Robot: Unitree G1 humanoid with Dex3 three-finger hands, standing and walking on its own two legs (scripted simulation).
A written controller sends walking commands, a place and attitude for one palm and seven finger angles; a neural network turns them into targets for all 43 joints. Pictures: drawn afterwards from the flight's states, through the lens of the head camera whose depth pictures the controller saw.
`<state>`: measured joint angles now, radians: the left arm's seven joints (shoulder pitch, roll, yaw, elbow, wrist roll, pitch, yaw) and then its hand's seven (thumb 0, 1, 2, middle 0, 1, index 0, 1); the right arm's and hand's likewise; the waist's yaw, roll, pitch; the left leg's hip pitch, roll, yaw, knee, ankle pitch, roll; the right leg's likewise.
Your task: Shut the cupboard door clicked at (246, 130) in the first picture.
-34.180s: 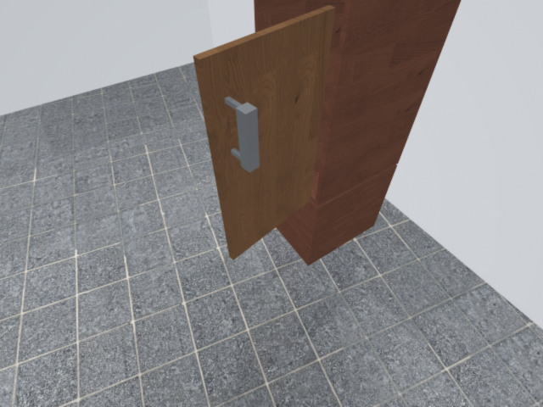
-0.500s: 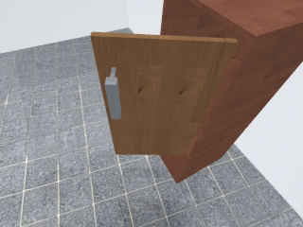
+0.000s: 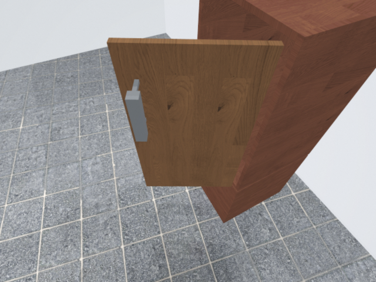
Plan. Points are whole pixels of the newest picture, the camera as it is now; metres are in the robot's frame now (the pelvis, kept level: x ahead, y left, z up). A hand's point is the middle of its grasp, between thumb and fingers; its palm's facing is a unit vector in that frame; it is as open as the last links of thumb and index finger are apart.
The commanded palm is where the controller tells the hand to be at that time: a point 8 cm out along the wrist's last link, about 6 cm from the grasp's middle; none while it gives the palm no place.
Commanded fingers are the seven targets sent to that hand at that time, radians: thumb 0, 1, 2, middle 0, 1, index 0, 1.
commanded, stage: come to a stop and stand still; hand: left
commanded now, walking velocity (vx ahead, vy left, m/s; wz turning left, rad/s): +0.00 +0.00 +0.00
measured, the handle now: (139, 111) +0.45 +0.15 +0.10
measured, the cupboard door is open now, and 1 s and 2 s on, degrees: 62 62 62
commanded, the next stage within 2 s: look again from close up in 0.72 s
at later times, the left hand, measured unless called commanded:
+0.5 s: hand out of the picture +0.01 +0.20 -0.18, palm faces +0.01 -0.98 -0.18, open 7.3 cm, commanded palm none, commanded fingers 0.00 0.90 0.90 -0.20 -0.30 -0.20 -0.30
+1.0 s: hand out of the picture +0.02 +0.19 -0.18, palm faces +0.01 -0.97 -0.24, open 7.3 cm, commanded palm none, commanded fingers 0.00 0.90 0.90 -0.20 -0.30 -0.20 -0.30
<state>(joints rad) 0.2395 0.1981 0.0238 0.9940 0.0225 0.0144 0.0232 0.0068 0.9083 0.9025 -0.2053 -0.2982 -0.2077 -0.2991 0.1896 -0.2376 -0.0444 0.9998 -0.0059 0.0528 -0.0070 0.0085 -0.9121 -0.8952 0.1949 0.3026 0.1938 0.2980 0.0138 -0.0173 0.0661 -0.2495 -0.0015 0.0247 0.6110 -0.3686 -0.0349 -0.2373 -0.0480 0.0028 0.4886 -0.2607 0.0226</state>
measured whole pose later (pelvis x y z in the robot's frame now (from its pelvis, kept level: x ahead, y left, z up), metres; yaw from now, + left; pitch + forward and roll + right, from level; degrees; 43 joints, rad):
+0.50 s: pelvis +0.00 +0.02 +0.00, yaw -1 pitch -1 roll +0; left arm 0.25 0.17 0.01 1.13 0.01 0.01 0.03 0.01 0.91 0.90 -0.20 -0.30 -0.20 -0.30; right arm 0.30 -0.13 0.00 1.12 -0.01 -0.01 -0.03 0.01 -0.92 -0.89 0.20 0.30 0.20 0.30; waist 0.00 -0.03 0.03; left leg -0.11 -0.01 0.05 0.40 -0.27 0.02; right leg -0.16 -0.06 0.02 0.40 -0.22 0.06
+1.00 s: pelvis +0.00 +0.00 -0.01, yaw +0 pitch -1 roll +0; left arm 0.29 0.20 0.00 1.03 0.01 -0.01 0.04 0.01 0.91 0.90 -0.20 -0.30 -0.21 -0.30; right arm 0.25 -0.18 -0.04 1.05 -0.01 -0.01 -0.03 0.01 -0.91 -0.89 0.20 0.30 0.20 0.30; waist -0.01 0.00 0.02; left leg -0.19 0.02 0.01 0.55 -0.34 -0.01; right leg -0.23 -0.03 -0.01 0.53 -0.29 0.03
